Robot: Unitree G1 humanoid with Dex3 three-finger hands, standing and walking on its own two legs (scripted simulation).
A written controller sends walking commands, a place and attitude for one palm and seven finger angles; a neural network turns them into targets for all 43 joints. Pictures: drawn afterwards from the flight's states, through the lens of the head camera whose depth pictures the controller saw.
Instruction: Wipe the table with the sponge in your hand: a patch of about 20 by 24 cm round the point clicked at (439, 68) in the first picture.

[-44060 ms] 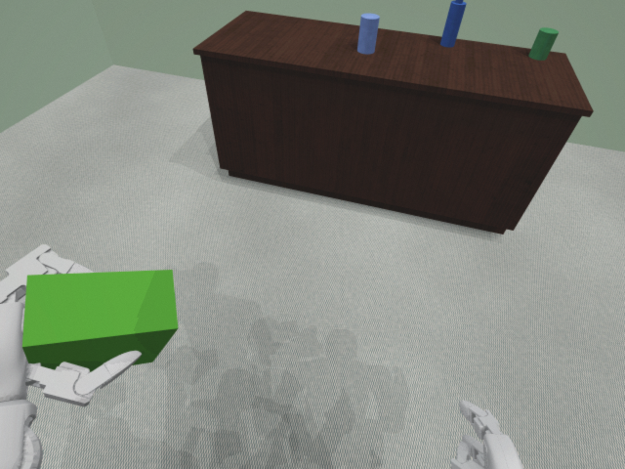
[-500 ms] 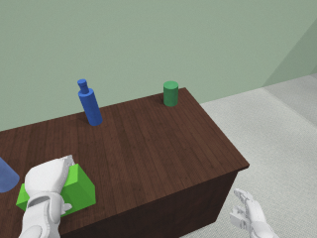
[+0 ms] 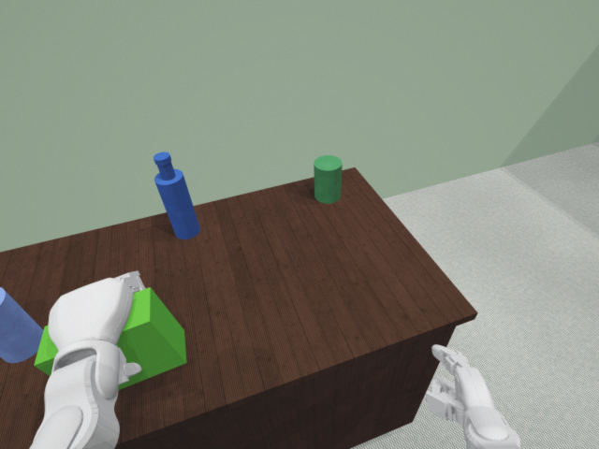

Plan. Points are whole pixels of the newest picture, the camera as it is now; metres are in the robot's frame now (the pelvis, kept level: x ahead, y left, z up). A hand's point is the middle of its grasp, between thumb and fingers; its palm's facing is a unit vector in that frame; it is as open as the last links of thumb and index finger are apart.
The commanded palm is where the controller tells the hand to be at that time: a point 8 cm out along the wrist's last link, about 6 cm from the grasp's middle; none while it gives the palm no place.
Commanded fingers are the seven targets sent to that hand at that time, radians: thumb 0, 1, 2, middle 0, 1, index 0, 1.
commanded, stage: lift the sponge slowly off the table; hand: left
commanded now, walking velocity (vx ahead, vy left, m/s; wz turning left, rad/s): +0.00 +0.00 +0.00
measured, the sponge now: (125, 351) +0.20 +0.29 +0.03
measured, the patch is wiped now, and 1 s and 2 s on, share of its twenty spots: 1.00 1.00 1.00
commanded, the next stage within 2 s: bring the sponge back beside the body in 0.10 s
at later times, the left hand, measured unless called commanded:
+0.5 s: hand (104, 337) +0.19 +0.29 +0.08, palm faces +0.07 -0.14 -0.99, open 9.7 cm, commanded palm +0.16 +0.28 +0.15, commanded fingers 0.00 0.10 1.30 -1.20 -1.60 -1.20 -1.60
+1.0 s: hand (105, 344) +0.18 +0.28 +0.09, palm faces +0.09 -0.17 -0.98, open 9.7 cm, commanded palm +0.15 +0.27 +0.17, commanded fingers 0.00 0.10 1.30 -1.20 -1.60 -1.20 -1.60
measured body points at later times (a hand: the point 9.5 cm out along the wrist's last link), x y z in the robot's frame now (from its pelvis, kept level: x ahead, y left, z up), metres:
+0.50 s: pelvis +0.00 +0.00 +0.00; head -0.04 -0.03 +0.45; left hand +0.19 +0.30 +0.14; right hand +0.26 -0.19 -0.07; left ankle -0.02 +0.11 -0.74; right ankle +0.00 -0.11 -0.74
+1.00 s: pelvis -0.01 -0.01 +0.00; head -0.05 -0.04 +0.45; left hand +0.17 +0.28 +0.15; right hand +0.25 -0.19 -0.06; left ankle -0.02 +0.11 -0.74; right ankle +0.00 -0.11 -0.74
